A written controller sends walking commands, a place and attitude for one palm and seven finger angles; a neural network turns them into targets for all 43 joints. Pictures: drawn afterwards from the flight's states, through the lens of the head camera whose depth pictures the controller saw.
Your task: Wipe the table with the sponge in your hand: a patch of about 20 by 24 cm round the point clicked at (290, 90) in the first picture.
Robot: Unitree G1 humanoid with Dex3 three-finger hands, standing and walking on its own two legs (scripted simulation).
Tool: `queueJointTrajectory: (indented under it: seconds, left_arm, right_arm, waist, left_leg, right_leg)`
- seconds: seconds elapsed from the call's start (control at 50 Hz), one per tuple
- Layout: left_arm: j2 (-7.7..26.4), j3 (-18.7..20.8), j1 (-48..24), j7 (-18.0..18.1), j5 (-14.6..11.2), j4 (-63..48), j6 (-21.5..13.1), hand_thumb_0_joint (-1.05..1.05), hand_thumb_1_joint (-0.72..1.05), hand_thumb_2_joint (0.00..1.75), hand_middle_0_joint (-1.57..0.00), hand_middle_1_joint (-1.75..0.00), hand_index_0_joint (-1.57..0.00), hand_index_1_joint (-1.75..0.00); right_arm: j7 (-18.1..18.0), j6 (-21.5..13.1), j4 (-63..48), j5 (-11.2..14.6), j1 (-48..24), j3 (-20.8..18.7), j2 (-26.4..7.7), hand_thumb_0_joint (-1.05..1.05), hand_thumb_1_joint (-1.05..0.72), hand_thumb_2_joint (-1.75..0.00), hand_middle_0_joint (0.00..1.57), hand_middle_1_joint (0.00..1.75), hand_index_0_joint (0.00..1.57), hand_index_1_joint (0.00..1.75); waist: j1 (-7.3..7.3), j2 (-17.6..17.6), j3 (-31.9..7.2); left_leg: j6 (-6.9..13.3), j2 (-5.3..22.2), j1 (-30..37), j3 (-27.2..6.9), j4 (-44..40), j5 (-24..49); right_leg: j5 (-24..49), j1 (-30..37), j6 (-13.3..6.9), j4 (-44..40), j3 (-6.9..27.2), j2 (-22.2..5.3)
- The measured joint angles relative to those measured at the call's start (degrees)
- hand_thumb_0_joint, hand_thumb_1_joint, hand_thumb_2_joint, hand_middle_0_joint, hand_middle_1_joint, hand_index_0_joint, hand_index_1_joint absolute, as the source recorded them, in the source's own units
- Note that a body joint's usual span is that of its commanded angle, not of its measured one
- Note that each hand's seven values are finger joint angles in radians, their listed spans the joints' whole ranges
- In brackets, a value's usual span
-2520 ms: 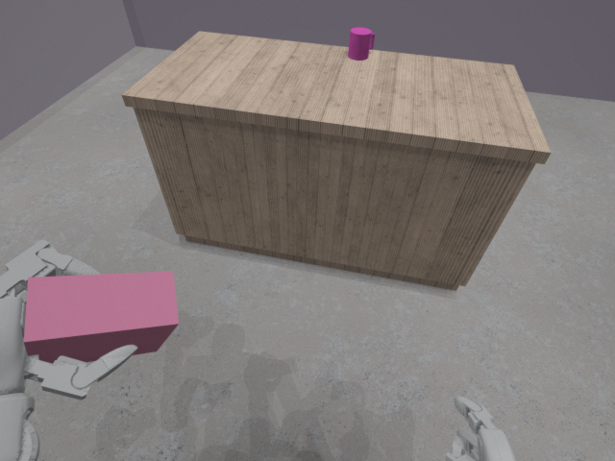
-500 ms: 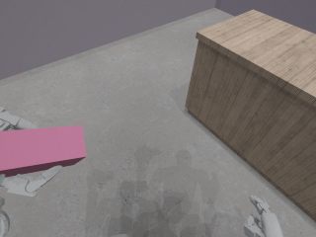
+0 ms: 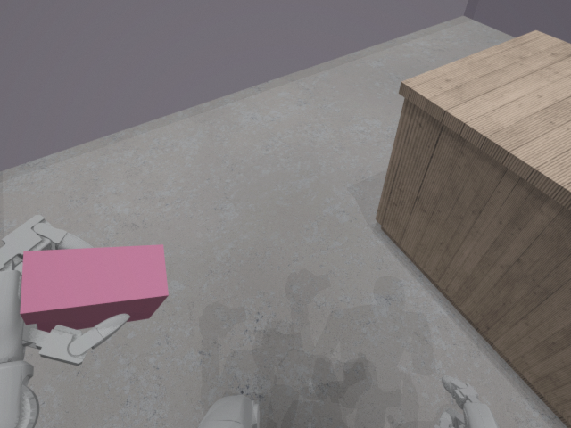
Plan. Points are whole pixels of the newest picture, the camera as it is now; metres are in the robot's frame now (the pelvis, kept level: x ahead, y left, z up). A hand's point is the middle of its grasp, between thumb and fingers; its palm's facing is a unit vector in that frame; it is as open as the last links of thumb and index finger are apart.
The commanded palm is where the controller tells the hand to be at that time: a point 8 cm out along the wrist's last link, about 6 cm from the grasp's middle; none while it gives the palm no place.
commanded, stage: walk to a spot facing it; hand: left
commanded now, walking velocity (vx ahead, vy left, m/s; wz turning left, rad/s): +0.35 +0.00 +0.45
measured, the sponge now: (117, 288) +0.23 +0.19 +0.15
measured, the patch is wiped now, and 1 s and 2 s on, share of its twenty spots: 0.00 0.00 0.00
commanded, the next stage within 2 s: none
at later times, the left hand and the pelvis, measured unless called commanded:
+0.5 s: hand (72, 208) +0.30 +0.25 +0.20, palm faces +0.52 -0.71 -0.48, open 9.8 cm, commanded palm +0.25 +0.29 +0.18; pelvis +0.14 -0.01 +0.00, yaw +9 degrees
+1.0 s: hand (54, 184) +0.35 +0.30 +0.18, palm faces +0.67 -0.58 -0.47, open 9.8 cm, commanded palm +0.26 +0.31 +0.18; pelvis +0.23 -0.01 -0.01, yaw +24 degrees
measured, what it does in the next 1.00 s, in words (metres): walks ahead, turning left: left foot, then right foot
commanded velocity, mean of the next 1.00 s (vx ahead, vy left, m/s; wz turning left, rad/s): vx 0.22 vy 0.00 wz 0.53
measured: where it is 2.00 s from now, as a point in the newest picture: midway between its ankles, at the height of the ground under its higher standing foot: (326, 409)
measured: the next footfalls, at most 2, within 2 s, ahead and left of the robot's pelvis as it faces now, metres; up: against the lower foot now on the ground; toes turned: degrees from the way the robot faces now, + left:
left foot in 0.20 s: +0.19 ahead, +0.13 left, +0.00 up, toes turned +14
right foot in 0.54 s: +0.26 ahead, -0.15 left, +0.00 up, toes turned +2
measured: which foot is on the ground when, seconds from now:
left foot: up 0.00-0.18, down 0.20-0.54, up 0.56-0.86, down 0.88-1.00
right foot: down 0.00-0.20, up 0.22-0.52, down 0.54-0.88, up 0.90-1.00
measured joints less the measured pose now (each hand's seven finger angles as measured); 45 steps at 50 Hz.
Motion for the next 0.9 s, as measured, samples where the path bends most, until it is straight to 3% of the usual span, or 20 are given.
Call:
queueJointTrajectory:
  seconds: [0.06, 0.16, 0.2, 0.22, 0.24, 0.28, 0.32, 0.4, 0.52, 0.54, 0.56, 0.6, 0.66, 0.7, 0.8, 0.86, 0.88, 0.9]
  left_arm:
    - [2.16, 0.91, 2.26, 0.4, -0.15, -3.32, -0.78, 0.0, -0.46, 0.98, -0.79, -1.33, -0.78, -1.32]
    - [4.7, 3.67, 4.19, 2.3, -0.74, -8.78, -1.55, 0.0, -0.46, 0.98, -0.79, -1.33, -0.78, -1.32]
    - [4.86, 4.65, 4.04, 3.11, -0.93, -9.96, -1.84, 0.0, -0.46, 0.98, -0.79, -1.33, -0.78, -1.32]
    - [4.89, 5.0, 3.1, 3.39, -1.09, -9.78, -2.09, 0.0, -0.46, 0.98, -0.79, -1.33, -0.78, -1.32]
    - [5.2, 5.05, 1.16, 3.44, -1.05, -8.64, -2.24, 0.0, -0.46, 0.98, -0.79, -1.33, -0.78, -1.32]
    - [5.82, 4.85, -2.55, 2.55, -0.67, -5.53, -1.85, 0.0, -0.46, 0.98, -0.79, -1.33, -0.78, -1.32]
    - [6.01, 4.9, -3.68, 1.6, -0.54, -4.48, -0.81, 0.0, -0.46, 0.98, -0.79, -1.33, -0.78, -1.33]
    - [5.05, 4.7, 0.41, 0.61, -1.38, -8.03, -1.0, 0.0, -0.46, 0.98, -0.79, -1.33, -0.78, -1.33]
    - [4.55, 4.28, 3.62, 0.07, -1.65, -6.79, -1.77, 0.0, -0.46, 0.98, -0.79, -1.33, -0.78, -1.33]
    - [4.69, 4.41, 3.08, 0.18, -1.48, -5.75, -1.26, 0.0, -0.46, 0.98, -0.79, -1.33, -0.78, -1.33]
    - [4.53, 4.28, 2.05, 0.25, -1.12, -4.57, -0.72, 0.0, -0.46, 0.98, -0.79, -1.33, -0.78, -1.33]
    - [2.74, 2.57, -0.95, 0.27, -0.74, -1.63, 0.6, 0.0, -0.46, 0.98, -0.79, -1.33, -0.78, -1.33]
    - [-0.38, 0.52, -1.92, 0.35, -0.77, 1.14, 1.83, 0.0, -0.46, 0.98, -0.79, -1.33, -0.78, -1.33]
    - [-0.96, -0.2, -0.84, 0.39, -0.55, 0.75, 2.02, 0.0, -0.46, 0.98, -0.79, -1.33, -0.78, -1.33]
    - [2.52, 0.84, 2.16, 1.11, -0.76, -6.06, 1.55, 0.0, -0.46, 0.98, -0.79, -1.33, -0.78, -1.33]
    - [5.08, 3.42, 4.01, 2.32, -1.56, -11.54, 0.86, 0.0, -0.46, 0.98, -0.79, -1.33, -0.78, -1.33]
    - [5.67, 4.45, 4.51, 2.75, -1.94, -13.02, 0.39, 0.0, -0.46, 0.98, -0.79, -1.33, -0.78, -1.33]
    - [6.62, 5.39, 3.82, 3.06, -2.35, -13.39, -0.24, 0.0, -0.46, 0.98, -0.79, -1.33, -0.78, -1.33]
  right_arm:
    - [-0.12, 0.25, -2.89, -0.09, 0.28, -1.36, -0.87, 0.01, -0.91, -0.9, 0.2, 0.3, 0.2, 0.3]
    - [-0.17, -0.01, -6.85, -0.1, 1.51, -2.73, -1.28, 0.01, -0.91, -0.9, 0.19, 0.3, 0.2, 0.3]
    - [-0.36, -0.23, -8.26, 0.0, 1.65, -2.75, -1.52, 0.01, -0.91, -0.9, 0.19, 0.3, 0.2, 0.3]
    - [-0.49, -0.51, -8.54, 0.04, 0.96, -2.97, -1.27, 0.01, -0.91, -0.9, 0.19, 0.3, 0.2, 0.3]
    - [-0.45, -0.76, -8.14, 0.15, -0.09, -3.13, -0.24, 0.01, -0.91, -0.9, 0.19, 0.3, 0.2, 0.3]
    - [0.19, -0.93, -6.82, 0.5, -1.75, -2.36, 2.19, 0.01, -0.91, -0.9, 0.19, 0.3, 0.2, 0.3]
    - [0.93, -1.11, -5.97, 0.77, -2.48, -0.98, 4.57, 0.01, -0.91, -0.9, 0.19, 0.3, 0.2, 0.3]
    - [1.83, -2.8, -5.44, 0.76, -1.21, 1.64, 7.96, 0.01, -0.91, -0.9, 0.19, 0.3, 0.2, 0.3]
    - [1.03, -3.55, -3.89, 0.48, 2.55, 3.58, 8.71, 0.01, -0.9, -0.9, 0.2, 0.3, 0.21, 0.3]
    - [0.79, -3.37, -3.76, 0.49, 3.0, 3.73, 8.53, 0.01, -0.9, -0.9, 0.2, 0.3, 0.21, 0.3]
    - [0.6, -3.13, -3.53, 0.53, 3.17, 3.72, 8.04, 0.01, -0.9, -0.9, 0.2, 0.3, 0.21, 0.3]
    - [0.3, -2.41, -1.65, 0.26, 2.29, 3.24, 5.98, 0.01, -0.9, -0.9, 0.2, 0.3, 0.21, 0.3]
    - [0.29, -1.1, 0.49, -0.14, 0.64, 2.2, 2.55, 0.01, -0.9, -0.9, 0.2, 0.3, 0.21, 0.3]
    - [-0.06, -0.49, 0.22, -0.24, -0.25, 1.2, 0.99, 0.01, -0.9, -0.9, 0.2, 0.3, 0.21, 0.3]
    - [-0.78, 0.15, -4.77, -0.37, -0.95, -1.39, -0.75, 0.01, -0.91, -0.9, 0.2, 0.3, 0.2, 0.3]
    - [-0.93, 0.35, -8.12, -0.26, -0.96, -2.5, -1.43, 0.01, -0.91, -0.9, 0.19, 0.3, 0.2, 0.3]
    - [-0.99, 0.3, -9.29, -0.17, -1.09, -2.77, -1.94, 0.01, -0.91, -0.9, 0.19, 0.3, 0.2, 0.3]
    - [-1.07, 0.01, -9.63, -0.04, -1.82, -3.36, -1.48, 0.01, -0.91, -0.9, 0.19, 0.3, 0.2, 0.3]
  waist:
    - [-0.71, -2.22, 0.6]
    - [0.06, -5.31, 0.83]
    - [0.5, -5.64, 0.33]
    - [0.25, -5.33, 0.55]
    - [-0.19, -5.54, 1.19]
    - [-1.0, -5.66, 1.44]
    - [-1.67, -5.21, 0.87]
    - [-1.4, -3.14, -0.16]
    - [1.59, 1.08, -1.81]
    - [1.92, 1.17, -2.2]
    - [2.18, 1.34, -2.48]
    - [2.44, 1.74, -2.02]
    - [2.27, 0.97, -1.18]
    - [1.33, -0.09, -0.27]
    - [-0.22, -4.35, 1.77]
    - [-0.75, -6.01, 1.72]
    - [-0.78, -5.49, 1.46]
    - [-1.17, -5.59, 1.85]
  left_leg:
    - [0.03, 1.14, 0.39, 2.91, -11.97, 2.46]
    - [0.71, 0.08, 5.18, 7.18, -29.89, 4.51]
    - [1.91, -1.35, 9.1, 8.39, -36.05, 8.12]
    - [3.87, -1.29, 9.04, 8.08, -35.42, 13.05]
    - [4.74, -1.34, 8.39, 7.58, -32.34, 12.45]
    - [4.45, -1.48, 8.23, 6.0, -29.67, 8.52]
    - [3.76, -1.32, 8.59, 4.41, -30.2, 7.21]
    - [2.58, -0.38, 10.43, 1.9, -34.11, 8.28]
    - [0.8, 0.84, 13.0, -2.43, -35.41, 6.64]
    - [0.75, 0.71, 12.52, -3.03, -33.55, 5.12]
    - [1.51, 0.73, 11.23, -3.39, -30.01, 1.46]
    - [1.56, -0.31, 7.0, -4.14, -16.54, -4.87]
    - [0.11, -1.34, 1.66, -2.51, -0.41, -4.18]
    - [-0.82, -0.84, -0.13, -0.77, 1.44, -3.11]
    - [-1.09, 0.57, 2.43, 4.81, -16.95, -1.61]
    - [-0.99, -0.83, 7.11, 7.18, -30.46, 3.36]
    - [0.02, -1.06, 9.24, 7.27, -34.69, 8.68]
    - [2.16, -1.24, 8.69, 6.94, -33.6, 11.57]
  right_leg:
    - [-0.05, 2.42, 0.17, -2.91, -1.2, -0.58]
    - [-3.7, 4.29, 1.61, -1.24, -2.04, -2.02]
    - [-7.27, 2.55, 2.3, 5.83, -1.36, -3.26]
    - [-8.7, 0.2, 2.57, 13.14, 0.23, -3.36]
    - [-10.83, -2.52, 2.68, 21.35, 3.24, -2.62]
    - [-12.46, -8.26, 2.88, 34.33, 7.82, -0.18]
    - [-11.46, -13.26, 3.27, 39.34, 9.36, 0.96]
    - [-6.4, -17.31, 4.03, 29.73, 8.64, 0.31]
    - [-2.74, -8.95, 5.19, 6.04, 5.37, 1.85]
    - [-3.0, -6.54, 4.92, 1.96, 5.01, 2.23]
    - [1.4, -5.69, 3.76, 0.2, 4.68, 2.33]
    - [3.03, -5.51, 1.54, 3.29, 3.25, 1.22]
    - [0.1, -2.56, 1.26, 2.79, 1.89, -0.57]
    - [0.38, -0.21, 1.97, 0.42, 0.74, -1.46]
    - [-0.32, 1.92, 2.58, -1.41, -1.5, -3.77]
    - [-3.51, 0.15, 3.6, 3.75, -1.88, -5.5]
    - [-4.78, -1.84, 3.82, 8.6, -1.48, -5.84]
    - [-7.82, -4.43, 4.33, 15.64, 0.61, -5.76]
